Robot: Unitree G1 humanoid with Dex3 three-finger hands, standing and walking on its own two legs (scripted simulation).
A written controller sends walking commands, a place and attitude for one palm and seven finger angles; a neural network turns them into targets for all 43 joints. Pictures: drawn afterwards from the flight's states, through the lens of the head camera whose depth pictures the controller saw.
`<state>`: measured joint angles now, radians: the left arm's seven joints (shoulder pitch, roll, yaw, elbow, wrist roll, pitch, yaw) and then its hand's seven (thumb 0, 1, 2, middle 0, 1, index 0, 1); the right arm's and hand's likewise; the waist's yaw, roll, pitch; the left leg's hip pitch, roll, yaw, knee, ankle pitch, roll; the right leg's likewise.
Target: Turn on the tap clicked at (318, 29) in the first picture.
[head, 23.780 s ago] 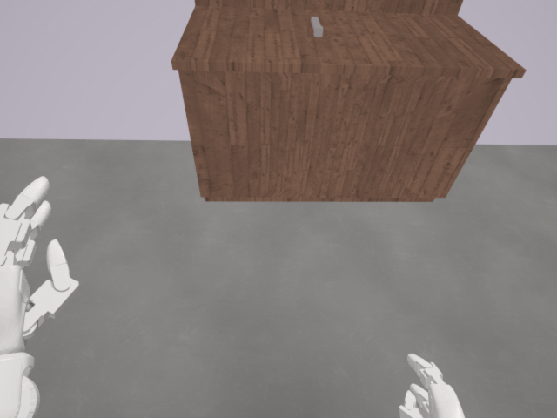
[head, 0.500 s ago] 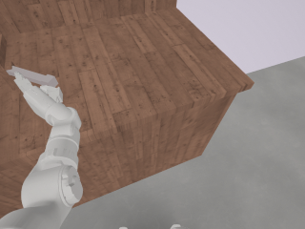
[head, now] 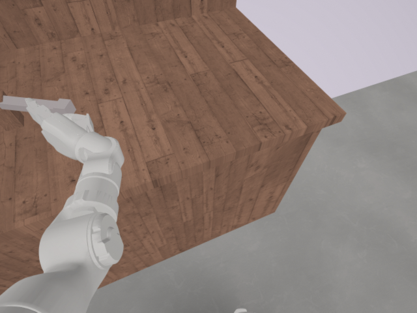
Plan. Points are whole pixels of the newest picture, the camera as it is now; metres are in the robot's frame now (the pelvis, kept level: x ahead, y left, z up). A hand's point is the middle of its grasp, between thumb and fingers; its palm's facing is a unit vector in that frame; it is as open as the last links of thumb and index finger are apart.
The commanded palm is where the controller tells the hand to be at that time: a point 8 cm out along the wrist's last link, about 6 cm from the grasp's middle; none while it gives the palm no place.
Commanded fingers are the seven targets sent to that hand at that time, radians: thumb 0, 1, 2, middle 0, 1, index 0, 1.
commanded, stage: push the lever round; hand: left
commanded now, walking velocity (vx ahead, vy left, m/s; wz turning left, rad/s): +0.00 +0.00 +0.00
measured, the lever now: (64, 108) +0.51 +0.27 +0.10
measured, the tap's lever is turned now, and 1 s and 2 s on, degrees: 59 83 82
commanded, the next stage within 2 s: lift the hand up off the lever in 0.64 s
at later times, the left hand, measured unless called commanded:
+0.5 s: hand (87, 109) +0.51 +0.23 +0.09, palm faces +0.83 -0.54 -0.15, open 7.8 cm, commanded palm +0.46 +0.24 +0.10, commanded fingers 0.00 0.90 0.90 -0.15 -0.15 -0.15 -0.15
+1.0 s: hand (88, 100) +0.54 +0.23 +0.10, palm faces +0.81 -0.58 -0.11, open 7.8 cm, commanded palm +0.48 +0.24 +0.11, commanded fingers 0.00 0.90 0.90 -0.15 -0.15 -0.15 -0.15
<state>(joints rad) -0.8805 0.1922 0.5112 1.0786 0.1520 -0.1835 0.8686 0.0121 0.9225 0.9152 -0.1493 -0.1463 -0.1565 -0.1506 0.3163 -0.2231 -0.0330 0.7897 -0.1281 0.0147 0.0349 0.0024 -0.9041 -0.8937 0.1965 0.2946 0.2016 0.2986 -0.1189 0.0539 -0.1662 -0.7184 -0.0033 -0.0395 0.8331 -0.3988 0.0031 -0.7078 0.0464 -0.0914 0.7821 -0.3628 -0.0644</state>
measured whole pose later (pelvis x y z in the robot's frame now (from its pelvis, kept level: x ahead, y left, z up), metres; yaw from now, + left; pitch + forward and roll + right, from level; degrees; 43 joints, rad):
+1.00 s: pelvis +0.02 +0.01 +0.00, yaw -1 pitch +20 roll -3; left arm -1.00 0.29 0.56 1.17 0.17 -0.16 0.86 0.01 0.90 0.91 -0.15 -0.15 -0.15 -0.15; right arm 0.42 -0.23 -0.03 0.80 -0.14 0.00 0.09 0.00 -0.90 -0.89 0.20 0.29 0.20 0.30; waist -0.17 0.06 -0.18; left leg -0.75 0.01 -0.04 0.82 -0.42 0.01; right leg -0.72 0.06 -0.08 0.73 -0.35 -0.05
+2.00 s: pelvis +0.01 -0.01 +0.01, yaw +0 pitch +15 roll -1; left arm -0.96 0.28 0.56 1.06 0.16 -0.04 0.85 0.01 0.90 0.90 -0.15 -0.15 -0.16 -0.15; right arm 0.36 -0.24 -0.04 0.80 -0.11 -0.01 0.03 0.00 -0.90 -0.89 0.20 0.29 0.20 0.30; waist -0.14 0.06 -0.15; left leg -0.61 0.01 -0.05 0.72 -0.37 -0.01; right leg -0.60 0.07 -0.10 0.66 -0.33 -0.08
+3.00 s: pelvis +0.00 +0.00 +0.02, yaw +0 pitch +11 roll -1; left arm -1.04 0.21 0.49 1.05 0.13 0.09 0.87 0.01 0.90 0.90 -0.15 -0.15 -0.16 -0.15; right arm 0.30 -0.24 -0.03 0.85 -0.10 -0.04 0.02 0.00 -0.90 -0.89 0.20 0.29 0.20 0.30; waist -0.11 0.06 -0.13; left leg -0.53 -0.01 -0.04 0.65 -0.32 0.01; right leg -0.51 0.04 -0.09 0.60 -0.28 -0.06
